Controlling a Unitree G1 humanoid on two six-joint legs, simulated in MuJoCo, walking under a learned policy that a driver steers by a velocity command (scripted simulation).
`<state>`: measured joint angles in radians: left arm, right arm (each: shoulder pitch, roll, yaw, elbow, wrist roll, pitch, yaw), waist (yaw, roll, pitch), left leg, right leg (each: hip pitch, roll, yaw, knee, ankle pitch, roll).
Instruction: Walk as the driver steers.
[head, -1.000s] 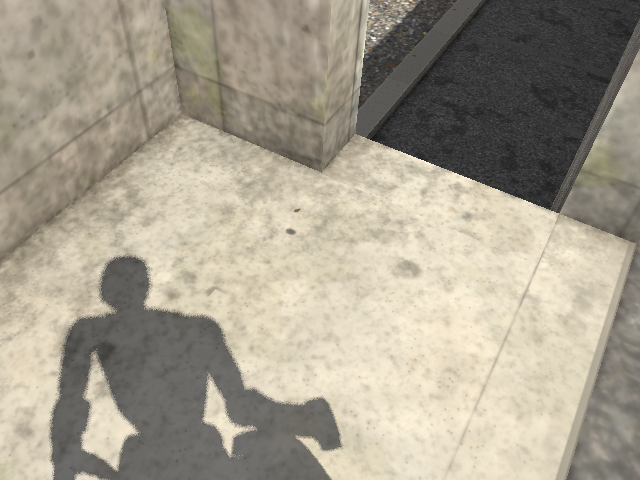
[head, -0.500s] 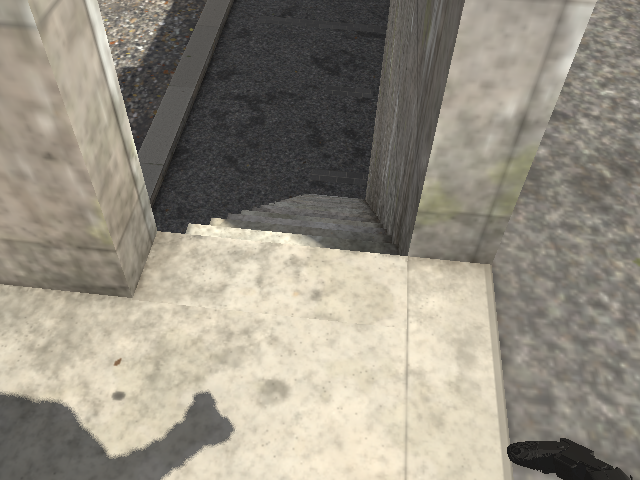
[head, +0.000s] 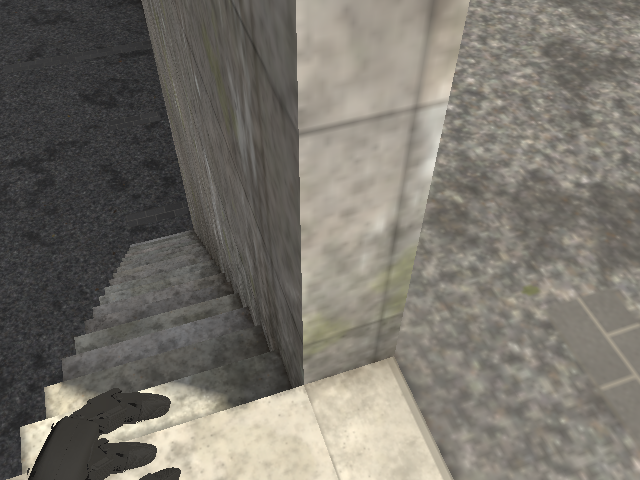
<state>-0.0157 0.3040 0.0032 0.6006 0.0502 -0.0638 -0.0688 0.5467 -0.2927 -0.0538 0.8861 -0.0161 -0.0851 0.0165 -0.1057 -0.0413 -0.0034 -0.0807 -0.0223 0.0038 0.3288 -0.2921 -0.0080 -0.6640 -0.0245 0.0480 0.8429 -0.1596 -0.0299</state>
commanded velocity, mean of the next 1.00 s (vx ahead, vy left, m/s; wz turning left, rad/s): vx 0.12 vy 0.03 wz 0.66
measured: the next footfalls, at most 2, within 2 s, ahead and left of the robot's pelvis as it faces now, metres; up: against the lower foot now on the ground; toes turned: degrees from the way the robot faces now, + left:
right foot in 0.10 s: +0.28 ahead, -0.10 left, +0.00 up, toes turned +6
left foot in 0.56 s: +0.25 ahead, +0.17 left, +0.00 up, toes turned +30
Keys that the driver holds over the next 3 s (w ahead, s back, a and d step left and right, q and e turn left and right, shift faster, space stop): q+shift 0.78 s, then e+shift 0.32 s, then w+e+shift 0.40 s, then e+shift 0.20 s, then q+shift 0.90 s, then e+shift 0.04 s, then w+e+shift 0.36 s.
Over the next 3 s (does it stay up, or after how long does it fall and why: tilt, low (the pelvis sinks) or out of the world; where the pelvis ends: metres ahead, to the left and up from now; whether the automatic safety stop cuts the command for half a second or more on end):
stays up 0.32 0.13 0.00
